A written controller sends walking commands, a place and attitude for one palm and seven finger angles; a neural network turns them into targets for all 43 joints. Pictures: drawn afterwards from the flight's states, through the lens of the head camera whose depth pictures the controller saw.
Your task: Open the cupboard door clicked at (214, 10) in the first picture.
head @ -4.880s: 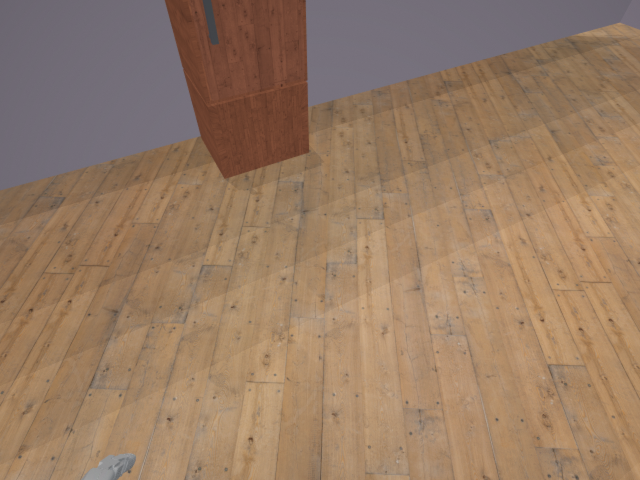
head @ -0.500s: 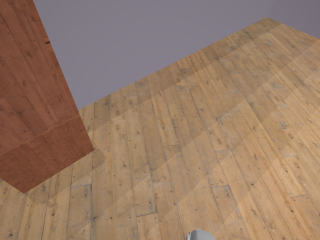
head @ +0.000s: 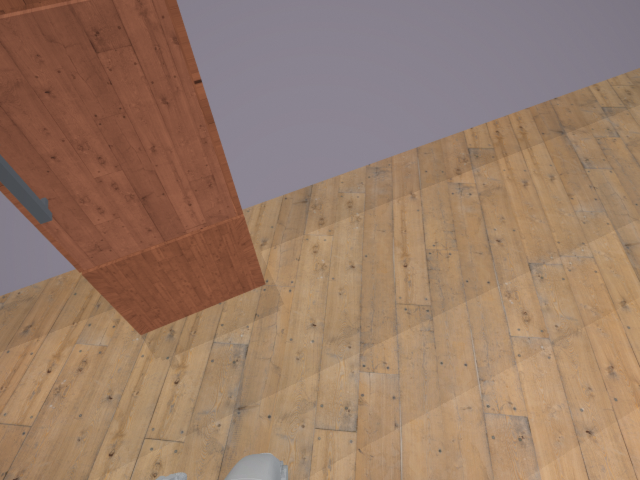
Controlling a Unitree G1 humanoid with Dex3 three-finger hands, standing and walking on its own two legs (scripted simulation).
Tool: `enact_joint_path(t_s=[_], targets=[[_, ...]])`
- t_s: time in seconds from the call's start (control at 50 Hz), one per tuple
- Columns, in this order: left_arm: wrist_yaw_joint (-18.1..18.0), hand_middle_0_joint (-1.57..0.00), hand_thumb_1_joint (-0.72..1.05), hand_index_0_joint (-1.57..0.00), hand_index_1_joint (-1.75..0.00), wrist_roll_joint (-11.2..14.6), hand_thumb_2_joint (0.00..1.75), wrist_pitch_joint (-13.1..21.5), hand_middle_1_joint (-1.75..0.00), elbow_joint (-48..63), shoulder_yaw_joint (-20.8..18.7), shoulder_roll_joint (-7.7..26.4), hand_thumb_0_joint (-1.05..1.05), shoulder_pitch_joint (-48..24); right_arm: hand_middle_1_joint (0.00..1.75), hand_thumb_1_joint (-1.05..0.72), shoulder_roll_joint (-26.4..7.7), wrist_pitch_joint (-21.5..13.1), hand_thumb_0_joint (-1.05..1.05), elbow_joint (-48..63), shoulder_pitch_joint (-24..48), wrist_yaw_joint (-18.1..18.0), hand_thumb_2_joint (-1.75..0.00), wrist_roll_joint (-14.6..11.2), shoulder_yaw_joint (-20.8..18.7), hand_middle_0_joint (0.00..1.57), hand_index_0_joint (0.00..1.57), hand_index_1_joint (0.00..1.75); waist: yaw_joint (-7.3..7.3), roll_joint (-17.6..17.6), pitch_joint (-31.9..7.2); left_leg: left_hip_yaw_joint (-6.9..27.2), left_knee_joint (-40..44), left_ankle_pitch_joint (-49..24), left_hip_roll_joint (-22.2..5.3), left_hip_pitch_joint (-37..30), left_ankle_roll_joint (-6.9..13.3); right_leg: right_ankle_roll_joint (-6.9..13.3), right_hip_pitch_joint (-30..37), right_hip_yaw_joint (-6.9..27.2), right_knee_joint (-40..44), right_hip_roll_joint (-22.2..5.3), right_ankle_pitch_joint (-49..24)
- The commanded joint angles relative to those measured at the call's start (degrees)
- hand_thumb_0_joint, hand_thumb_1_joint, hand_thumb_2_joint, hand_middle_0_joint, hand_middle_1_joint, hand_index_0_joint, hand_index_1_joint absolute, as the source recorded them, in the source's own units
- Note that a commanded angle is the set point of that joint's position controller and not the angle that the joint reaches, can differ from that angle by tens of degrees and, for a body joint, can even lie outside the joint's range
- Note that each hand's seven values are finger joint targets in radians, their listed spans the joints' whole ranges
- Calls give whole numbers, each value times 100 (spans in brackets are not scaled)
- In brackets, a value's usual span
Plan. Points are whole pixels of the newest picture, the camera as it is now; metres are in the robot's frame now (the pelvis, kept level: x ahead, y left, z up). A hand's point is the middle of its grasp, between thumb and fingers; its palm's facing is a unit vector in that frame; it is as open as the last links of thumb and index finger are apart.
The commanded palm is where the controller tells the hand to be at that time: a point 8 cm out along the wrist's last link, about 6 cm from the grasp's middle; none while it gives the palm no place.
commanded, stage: turn to face it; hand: left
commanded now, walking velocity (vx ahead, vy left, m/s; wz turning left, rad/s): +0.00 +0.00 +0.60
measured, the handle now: (21, 183) +0.64 +0.63 -0.03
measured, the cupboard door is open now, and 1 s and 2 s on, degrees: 0 0 0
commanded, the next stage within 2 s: take the last steps up to it in 0.68 s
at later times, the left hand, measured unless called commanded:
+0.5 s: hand out of the picture +0.02 +0.27 -0.16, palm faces +0.29 -0.91 -0.28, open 7.4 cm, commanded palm none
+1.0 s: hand out of the picture -0.06 +0.18 -0.16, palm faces +0.47 -0.85 -0.24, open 7.4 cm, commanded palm none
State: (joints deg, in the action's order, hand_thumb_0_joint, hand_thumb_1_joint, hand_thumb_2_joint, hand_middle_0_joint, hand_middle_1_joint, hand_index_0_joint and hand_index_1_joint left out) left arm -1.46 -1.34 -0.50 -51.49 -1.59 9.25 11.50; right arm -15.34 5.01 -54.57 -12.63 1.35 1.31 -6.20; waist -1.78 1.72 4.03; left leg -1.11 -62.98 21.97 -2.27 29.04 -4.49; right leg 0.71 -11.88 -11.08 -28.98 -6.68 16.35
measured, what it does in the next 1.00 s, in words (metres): steps on the spot, turning left: left foot, then right foot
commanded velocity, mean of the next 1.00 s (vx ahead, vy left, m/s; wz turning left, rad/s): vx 0.07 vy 0.02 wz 0.33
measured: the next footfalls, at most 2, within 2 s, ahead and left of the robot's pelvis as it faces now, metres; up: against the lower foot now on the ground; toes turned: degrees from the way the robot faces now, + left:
left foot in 0.20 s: +0.01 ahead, +0.16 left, +0.00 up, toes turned +14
right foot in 0.62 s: +0.09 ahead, -0.08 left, +0.00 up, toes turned +13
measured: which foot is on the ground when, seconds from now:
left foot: up 0.00-0.18, down 0.20-0.64, up 0.66-1.00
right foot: down 0.00-0.20, up 0.22-0.60, down 0.62-1.00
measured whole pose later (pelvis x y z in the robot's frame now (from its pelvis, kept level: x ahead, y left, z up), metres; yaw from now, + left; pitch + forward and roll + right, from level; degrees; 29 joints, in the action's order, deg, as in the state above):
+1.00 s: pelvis +0.00 +0.00 +0.00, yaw +26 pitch -1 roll +1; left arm -1.0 -1.8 1.6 -56.8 -1.7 9.4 17.7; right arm -13.7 4.3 -59.7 -13.6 1.6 1.6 -4.3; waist 1.6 1.1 2.0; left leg -1.6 -53.1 21.6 -4.0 21.3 -3.1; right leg 1.3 -10.8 -11.4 -24.9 -5.0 13.0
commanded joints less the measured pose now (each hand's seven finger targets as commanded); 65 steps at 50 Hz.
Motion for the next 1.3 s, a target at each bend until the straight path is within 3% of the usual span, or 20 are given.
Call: enact_joint_path(t_s=[0.0, 0.1, 0.16, 0.18, 0.2, 0.22, 0.32, 0.46, 0.56, 0.58, 0.62, 0.64, 0.68, 0.74, 0.98, 1.08, 1.1, 1.14, 1.18, 1.28], targets=[[-54, -20, 90, -20, -30, -28, 90, 85, -30, 269, -372, 1310, 0, 418, 30, -90, -179, -155, 0, 591, 592, 20, -90, -41, 57, 20, 20, 30, 347, -1262, -329, -209, 669, 269, -55, 183, -33, 596, 704, 799, 864, -1433, -2384], [-26, -20, 90, -20, -30, -50, 90, 21, -30, 190, -462, 1540, 0, 508, 30, -90, -183, -258, 0, 672, 699, 15, -90, -83, 149, 20, 20, 30, 436, -1518, -637, -548, 2132, 310, 24, -608, 120, 536, 863, 546, 316, -1575, -2916], [16, -20, 90, -20, -30, 53, 90, -37, -30, 215, -462, 1473, 0, 424, 30, -90, -605, -367, 0, 520, 12, -1, -90, -50, 54, 20, 20, 30, 14, -625, -1089, -348, 3969, -1501, -95, -2363, 303, -67, 47, -27, -1063, -1246, -2186], [59, -20, 90, -20, -30, 99, 90, -55, -30, 414, -416, 1132, 0, 326, 30, -90, -1296, -430, 0, 488, -335, -45, -90, -10, -121, 20, 20, 30, -221, 1142, -1240, 1583, 4189, -3400, -1564, -3432, 933, -543, -1623, -202, -2362, -463, 534], [38, -20, 90, -20, -30, 52, 90, -101, -30, 644, -276, 935, 0, -110, 30, -90, -1647, -388, 0, 369, -723, -83, -90, -81, -178, 20, 20, 30, -390, 1560, -1232, 2162, 4112, -5189, -2278, -3382, 1507, -662, -2234, 347, -3191, -150, 2269], [21, -20, 90, -20, -30, 34, 90, -135, -30, 671, -318, 1055, 0, -172, 30, -90, -1529, -370, 0, 332, -696, -100, -90, -45, -131, 20, 20, 30, -336, 990, -1173, 1789, 4019, -4780, -2319, -3104, 1745, -580, -2186, 682, -3595, -237, 2092], [89, -20, 90, -20, -30, 54, 90, -132, -30, 240, -364, 1051, 0, 82, 30, -90, -912, -461, 0, 573, 369, -221, -90, -33, 73, 20, 20, 30, 122, 890, -695, 896, 4051, -4455, -1095, -2457, 1271, -669, -1962, 906, -3697, -45, 761], [33, -20, 90, -20, -30, 87, 90, -138, -30, 389, -266, 905, 0, -260, 30, -90, -907, -415, 0, 486, 121, -207, -90, 4, 46, 20, 20, 30, -11, 712, -623, 1353, 4066, -4079, -1145, -2400, 1461, -672, -1458, 906, -2195, 206, 946], [10, -20, 90, -20, -30, 108, 90, -18, -30, 232, -265, 888, 0, 346, 30, -90, -817, -368, 0, 535, 449, -183, -90, -14, 46, 20, 20, 30, 299, 721, -712, 1432, 3630, -3324, -843, -1669, 1151, -521, -33, 743, -183, 456, -147], [-1, -20, 90, -20, -30, 84, 90, 49, -30, 189, -287, 1013, 0, 512, 30, -90, -695, -375, 0, 525, 418, -165, -90, -52, 57, 20, 20, 30, 385, 366, -777, 1262, 3261, -2657, -565, -1361, 884, -498, 528, 853, 574, 285, -819], [-61, -20, 90, -20, -30, -28, 90, 139, -30, 198, -413, 1877, 0, 676, 30, -90, -178, -355, 0, 695, 347, -143, -90, -104, 140, 20, 20, 30, 465, -1946, -783, 288, 1104, 1306, 535, 97, 248, 513, 1079, 3026, 1044, -2049, -2898], [-59, -20, 90, -20, -30, 2, 90, 120, -30, 231, -361, 1763, 0, 661, 30, -90, -360, -284, 0, 653, 353, -160, -90, -87, 85, 20, 20, 30, 462, -1368, -825, 619, 319, 1319, 328, -162, 300, 841, 505, 2723, 1066, -2060, -2600], [-72, -20, 90, -20, -30, 31, 90, 104, -30, 336, -324, 1377, 0, 21, 30, -90, -362, -174, 0, 336, 194, -119, -90, -37, 32, 20, 20, 30, 201, -1362, -287, 618, -552, 554, 216, -78, 268, 632, -139, 2235, 1343, -1420, -1224], [-55, -20, 90, -20, -30, 39, 90, 136, -30, 356, -244, 1103, 0, -82, 30, -90, -265, -167, 0, 105, -60, -64, -90, -26, 68, 20, 20, 30, 91, -1139, -233, 417, -655, -134, 121, -13, 156, 415, -13, 1386, 1228, -990, -1377], [12, -20, 90, -20, -30, -73, 90, 311, -30, -501, -317, 1187, 0, 1170, 30, -90, 48, -390, 0, 102, 542, 48, -90, -4, 233, 20, 20, 30, 612, -1050, -152, -207, 1847, 186, -218, -221, 222, 683, 669, 1730, 1955, -1420, 828], [61, -20, 90, -20, -30, 1, 90, 224, -30, -752, -305, 1145, 0, 855, 30, -90, 178, -546, 0, -283, -472, -21, -90, -30, 297, 20, 20, 30, 124, -884, -241, -769, 3778, -541, 82, -2400, 357, 321, -619, 940, 1395, -881, 1475], [91, -20, 90, -20, -30, 25, 90, 203, -30, -757, -262, 979, 0, 798, 30, -90, -31, -586, 0, -428, -849, -73, -90, -43, 253, 20, 20, 30, -58, -162, -328, -546, 4054, -360, -65, -3117, 374, 114, -1157, 656, 821, -616, 1561], [128, -20, 90, -20, -30, 16, 90, 162, -30, -427, -126, 407, 0, 419, 30, -90, -823, -610, 0, -572, -1624, -178, -90, 27, 91, 20, 20, 30, -408, 1898, 98, 2211, 5613, 1690, -2004, -3138, 1164, -230, -2646, 41, -1794, 304, 1685], [141, -20, 90, -20, -30, -71, 90, 138, -30, -477, -172, 498, 0, 164, 30, -90, -537, -629, 0, -568, -1247, -227, -90, 28, 186, 20, 20, 30, -219, 1153, 609, 1956, 5780, 1590, -1913, -2339, 1269, -67, -2712, 720, -2848, -9, 1093], [234, -20, 90, -20, -30, -47, 90, 118, -30, -883, -169, 365, 0, 734, 30, -90, -75, -857, 0, -511, -954, -299, -90, -46, 324, 20, 20, 30, 166, 249, 394, 634, 5554, -943, -1263, -2468, 1152, -224, -2500, 808, -3393, -52, -276]])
